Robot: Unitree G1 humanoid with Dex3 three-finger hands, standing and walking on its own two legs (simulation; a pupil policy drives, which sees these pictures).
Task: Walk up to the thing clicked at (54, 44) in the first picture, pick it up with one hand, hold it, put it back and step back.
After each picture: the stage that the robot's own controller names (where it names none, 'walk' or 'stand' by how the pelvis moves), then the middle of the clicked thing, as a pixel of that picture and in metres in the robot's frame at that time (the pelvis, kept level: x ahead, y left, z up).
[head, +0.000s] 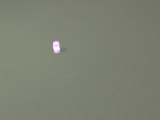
stand; (56, 47) +1.27 +0.30 -0.72
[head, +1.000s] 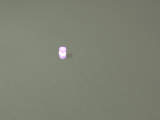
walk; (62, 52) +1.17 +0.17 -0.71
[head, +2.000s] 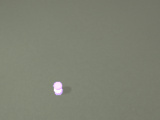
walk; (58, 88) +0.68 +0.18 -0.71
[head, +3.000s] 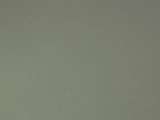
walk; out of the picture +0.36 +0.23 -0.69
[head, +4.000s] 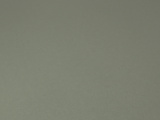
stand; out of the picture +0.23 +0.19 -0.72
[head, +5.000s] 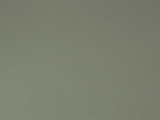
stand; out of the picture +0.24 +0.18 -0.73
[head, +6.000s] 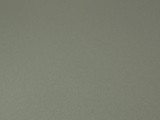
stand; out of the picture +0.24 +0.19 -0.73
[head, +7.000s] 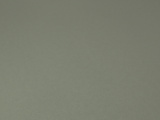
stand; out of the picture +0.23 +0.19 -0.73
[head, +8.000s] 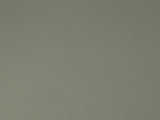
go down; out of the picture +0.23 +0.19 -0.73
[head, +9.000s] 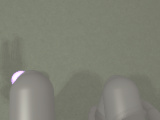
go down; (22, 81) +0.31 +0.22 -0.30
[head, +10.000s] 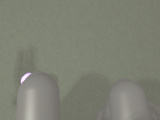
approach; (31, 82) +0.30 +0.23 -0.30
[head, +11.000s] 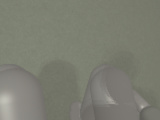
close in; out of the picture +0.28 +0.25 -0.21
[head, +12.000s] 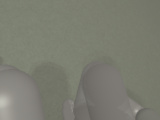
close; out of the picture +0.33 +0.26 -0.20
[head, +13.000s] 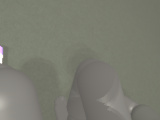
close; out of the picture +0.38 +0.17 -0.23
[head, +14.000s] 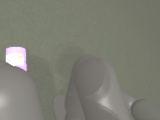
lift; (16, 65) +0.38 +0.07 -0.23
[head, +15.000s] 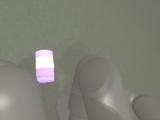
lift; (44, 66) +0.38 -0.03 -0.22
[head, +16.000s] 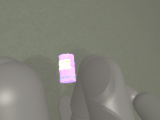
lift; (67, 68) +0.38 -0.12 -0.21
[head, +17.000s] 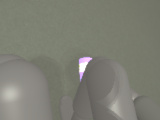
lift; (86, 70) +0.39 -0.22 -0.22
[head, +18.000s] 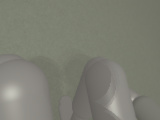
lift; (100, 73) +0.39 -0.33 -0.22
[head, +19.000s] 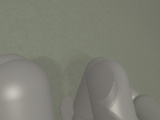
lift; (115, 76) +0.39 -0.44 -0.22
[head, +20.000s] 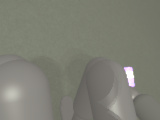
lift; (127, 77) +0.39 -0.56 -0.22
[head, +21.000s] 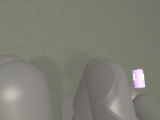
lift; (138, 78) +0.40 -0.69 -0.22
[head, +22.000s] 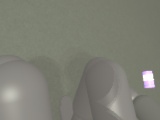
lift; (148, 79) +0.40 -0.82 -0.22
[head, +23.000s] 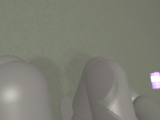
lift; (156, 80) +0.40 -0.95 -0.22
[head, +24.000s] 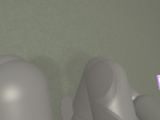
lift; out of the picture +0.40 -1.07 -0.22
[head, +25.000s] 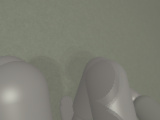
lift; out of the picture +0.41 -1.17 -0.22
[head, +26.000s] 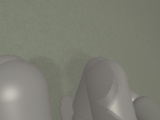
lift; out of the picture +0.40 -1.27 -0.22
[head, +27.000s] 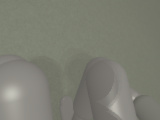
lift; out of the picture +0.40 -1.35 -0.22
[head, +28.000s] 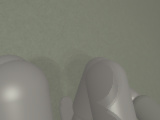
lift; out of the picture +0.41 -1.42 -0.22
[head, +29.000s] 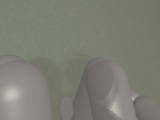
lift; out of the picture +0.41 -1.48 -0.22
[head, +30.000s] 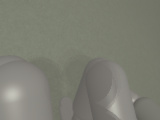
lift; out of the picture +0.42 -1.53 -0.22
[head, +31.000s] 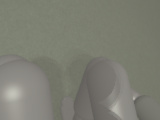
lift; out of the picture +0.40 -1.58 -0.21
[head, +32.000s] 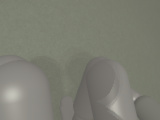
lift; out of the picture +0.40 -1.61 -0.21
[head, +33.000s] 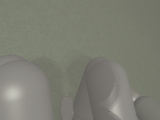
lift; out of the picture +0.41 -1.63 -0.21
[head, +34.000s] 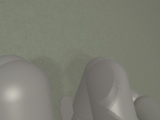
lift; out of the picture +0.41 -1.65 -0.22
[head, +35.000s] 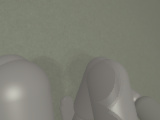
lift; out of the picture +0.40 -1.67 -0.21
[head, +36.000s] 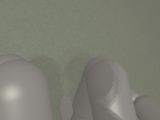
lift; out of the picture +0.41 -1.67 -0.22
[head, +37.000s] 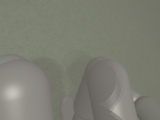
lift; out of the picture +0.40 -1.68 -0.21
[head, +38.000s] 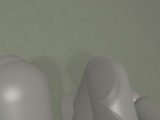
lift; out of the picture +0.40 -1.68 -0.22
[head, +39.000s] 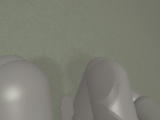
lift; out of the picture +0.41 -1.68 -0.22
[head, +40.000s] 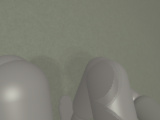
lift; out of the picture +0.41 -1.68 -0.22
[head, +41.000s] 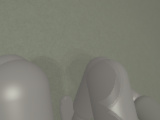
lift; out of the picture +0.40 -1.68 -0.22
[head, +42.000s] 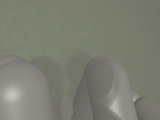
lift; out of the picture +0.41 -1.67 -0.22
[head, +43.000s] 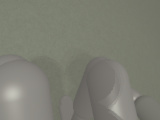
lift; out of the picture +0.40 -1.67 -0.22
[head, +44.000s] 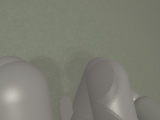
lift; out of the picture +0.41 -1.66 -0.22
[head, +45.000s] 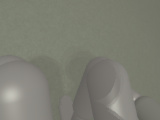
lift; out of the picture +0.41 -1.65 -0.22
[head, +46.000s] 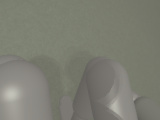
lift; out of the picture +0.41 -1.65 -0.22
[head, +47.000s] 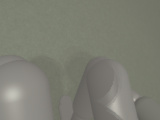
lift; out of the picture +0.40 -1.64 -0.22
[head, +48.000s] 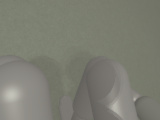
lift; out of the picture +0.40 -1.64 -0.22
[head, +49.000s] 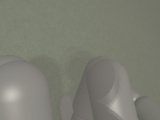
lift; out of the picture +0.41 -1.63 -0.22
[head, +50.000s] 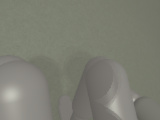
lift; out of the picture +0.41 -1.63 -0.22
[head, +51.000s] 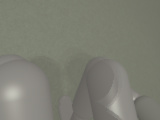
lift; out of the picture +0.40 -1.62 -0.22
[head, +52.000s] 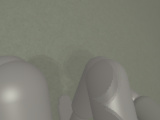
lift; out of the picture +0.41 -1.61 -0.22
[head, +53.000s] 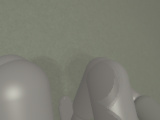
lift; out of the picture +0.41 -1.61 -0.22
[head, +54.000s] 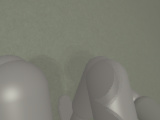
lift; out of the picture +0.41 -1.60 -0.22
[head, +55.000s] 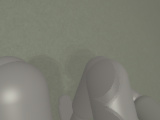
lift; out of the picture +0.41 -1.59 -0.22
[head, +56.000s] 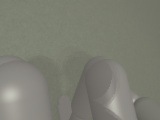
lift; out of the picture +0.42 -1.58 -0.22
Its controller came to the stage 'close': yes
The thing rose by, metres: 0.01
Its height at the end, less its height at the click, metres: -0.02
